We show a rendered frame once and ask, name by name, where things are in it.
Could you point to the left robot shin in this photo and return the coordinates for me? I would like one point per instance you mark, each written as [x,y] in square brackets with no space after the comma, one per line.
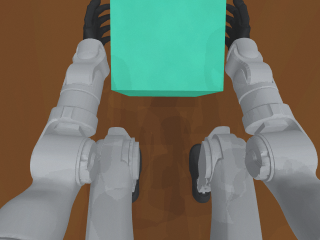
[114,131]

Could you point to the robot left upper arm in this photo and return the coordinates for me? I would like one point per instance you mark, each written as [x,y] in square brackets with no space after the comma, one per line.
[61,165]

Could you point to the robot left forearm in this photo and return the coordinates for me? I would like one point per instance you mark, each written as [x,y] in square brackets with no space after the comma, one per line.
[80,96]

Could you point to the robot right hand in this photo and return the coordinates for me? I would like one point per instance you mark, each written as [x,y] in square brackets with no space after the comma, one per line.
[240,27]

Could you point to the robot right forearm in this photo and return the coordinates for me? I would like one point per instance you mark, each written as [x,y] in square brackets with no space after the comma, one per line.
[257,93]

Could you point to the robot right thigh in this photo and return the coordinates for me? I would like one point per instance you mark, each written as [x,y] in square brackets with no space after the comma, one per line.
[234,214]

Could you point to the robot left hand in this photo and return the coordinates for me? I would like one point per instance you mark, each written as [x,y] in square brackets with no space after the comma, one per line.
[92,22]

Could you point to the robot right upper arm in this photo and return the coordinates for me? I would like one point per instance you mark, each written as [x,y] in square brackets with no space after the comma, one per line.
[286,162]

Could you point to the carton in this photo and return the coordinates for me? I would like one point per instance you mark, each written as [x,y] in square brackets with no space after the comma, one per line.
[167,48]

